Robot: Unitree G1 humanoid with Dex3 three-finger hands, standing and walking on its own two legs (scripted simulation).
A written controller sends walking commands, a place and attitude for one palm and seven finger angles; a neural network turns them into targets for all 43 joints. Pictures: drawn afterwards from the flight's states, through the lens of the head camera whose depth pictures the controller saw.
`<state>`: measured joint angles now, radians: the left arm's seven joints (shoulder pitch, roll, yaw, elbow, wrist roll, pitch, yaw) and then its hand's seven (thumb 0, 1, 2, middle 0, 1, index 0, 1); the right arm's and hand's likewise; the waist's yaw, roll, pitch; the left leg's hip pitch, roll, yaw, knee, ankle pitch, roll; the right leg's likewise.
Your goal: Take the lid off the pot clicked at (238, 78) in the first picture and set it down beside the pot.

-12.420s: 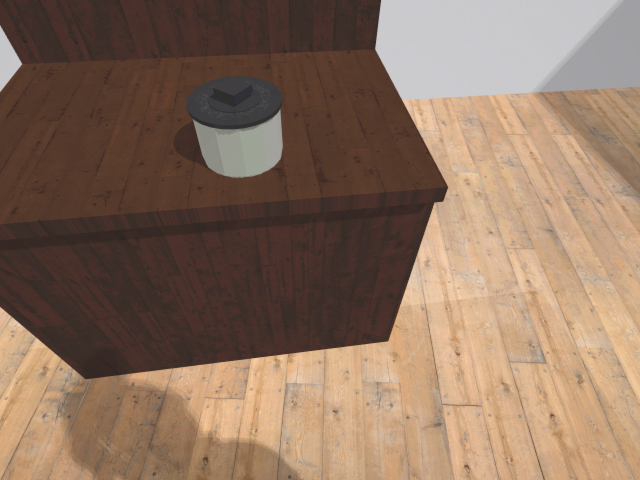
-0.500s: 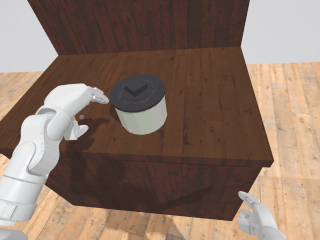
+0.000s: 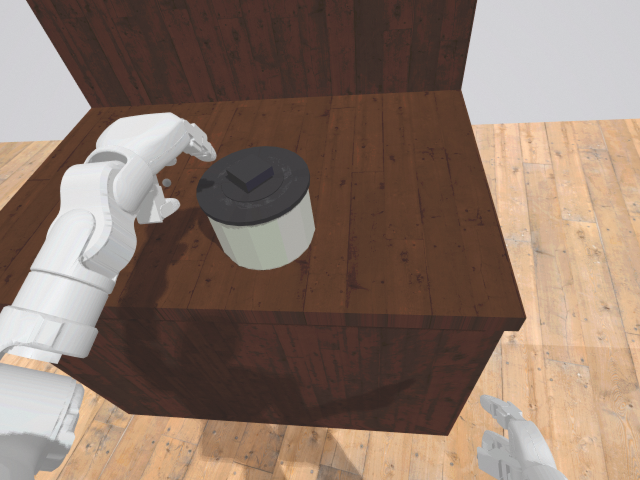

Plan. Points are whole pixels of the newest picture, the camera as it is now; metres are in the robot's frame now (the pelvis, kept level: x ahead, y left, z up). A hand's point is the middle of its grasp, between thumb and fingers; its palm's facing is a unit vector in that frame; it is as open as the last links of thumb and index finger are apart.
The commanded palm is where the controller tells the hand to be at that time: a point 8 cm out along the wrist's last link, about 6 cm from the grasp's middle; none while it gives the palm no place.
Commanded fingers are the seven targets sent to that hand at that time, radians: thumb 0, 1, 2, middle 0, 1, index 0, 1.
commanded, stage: move the open hand above the knob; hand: left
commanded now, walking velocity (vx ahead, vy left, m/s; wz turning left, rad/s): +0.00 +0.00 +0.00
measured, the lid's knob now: (250, 172) +0.52 +0.14 +0.11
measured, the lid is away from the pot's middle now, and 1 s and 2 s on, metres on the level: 0.00 0.00 0.00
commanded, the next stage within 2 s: lower the open fingers around the knob in 1.58 s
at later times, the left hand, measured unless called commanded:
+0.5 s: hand (224, 180) +0.44 +0.14 +0.16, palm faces -0.27 +0.00 -0.96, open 10.0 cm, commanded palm +0.45 +0.15 +0.24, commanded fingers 0.00 -0.31 1.50 -0.85 -0.08 -0.85 -0.08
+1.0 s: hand (228, 142) +0.51 +0.15 +0.17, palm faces -0.25 -0.04 -0.97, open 10.0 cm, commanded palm +0.47 +0.15 +0.24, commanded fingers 0.00 -0.31 1.50 -0.85 -0.08 -0.85 -0.08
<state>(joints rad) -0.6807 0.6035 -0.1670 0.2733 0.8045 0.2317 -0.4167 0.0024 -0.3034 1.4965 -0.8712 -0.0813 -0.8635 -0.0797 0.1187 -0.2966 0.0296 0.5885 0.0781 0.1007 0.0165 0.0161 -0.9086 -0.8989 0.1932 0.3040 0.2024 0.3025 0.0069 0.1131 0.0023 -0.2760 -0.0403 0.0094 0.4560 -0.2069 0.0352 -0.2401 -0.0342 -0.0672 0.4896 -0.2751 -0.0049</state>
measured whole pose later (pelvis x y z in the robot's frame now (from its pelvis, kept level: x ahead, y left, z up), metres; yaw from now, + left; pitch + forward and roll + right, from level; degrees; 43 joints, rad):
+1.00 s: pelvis +0.03 +0.01 +0.00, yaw -3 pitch +7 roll +0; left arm -1.03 0.49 -0.23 0.80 0.90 0.25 -0.38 0.00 -0.30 1.50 -0.86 -0.08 -0.85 -0.08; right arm 0.29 -0.30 0.01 0.65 0.07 0.10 0.01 0.01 -0.91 -0.90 0.19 0.30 0.20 0.30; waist -0.08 0.08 -0.06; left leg -0.32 -0.04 0.06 0.44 -0.23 0.06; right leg -0.30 -0.03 -0.01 0.46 -0.27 0.01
